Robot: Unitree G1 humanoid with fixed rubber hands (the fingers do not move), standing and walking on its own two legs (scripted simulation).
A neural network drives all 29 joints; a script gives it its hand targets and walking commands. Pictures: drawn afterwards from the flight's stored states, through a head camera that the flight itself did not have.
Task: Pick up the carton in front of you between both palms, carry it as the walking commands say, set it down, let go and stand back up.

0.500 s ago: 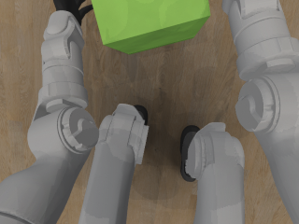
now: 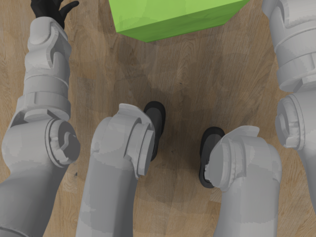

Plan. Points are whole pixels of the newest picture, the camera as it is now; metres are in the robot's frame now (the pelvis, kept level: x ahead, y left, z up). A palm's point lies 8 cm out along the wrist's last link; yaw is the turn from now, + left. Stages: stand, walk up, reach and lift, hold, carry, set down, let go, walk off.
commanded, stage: set down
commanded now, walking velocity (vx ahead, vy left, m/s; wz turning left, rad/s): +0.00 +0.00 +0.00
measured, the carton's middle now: out of the picture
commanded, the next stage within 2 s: let go in 1.00 s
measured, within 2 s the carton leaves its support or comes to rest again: neither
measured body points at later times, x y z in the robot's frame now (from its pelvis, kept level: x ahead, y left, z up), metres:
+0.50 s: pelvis +0.01 +0.01 +0.09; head +0.34 +0.04 +0.39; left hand +0.48 +0.30 -0.02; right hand +0.62 -0.07 -0.02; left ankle +0.14 +0.11 -0.34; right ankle +0.09 -0.10 -0.34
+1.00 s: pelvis +0.05 -0.01 +0.23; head +0.33 +0.01 +0.58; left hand +0.47 +0.32 +0.15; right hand +0.62 -0.06 +0.15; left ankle +0.13 +0.11 -0.34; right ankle +0.09 -0.10 -0.34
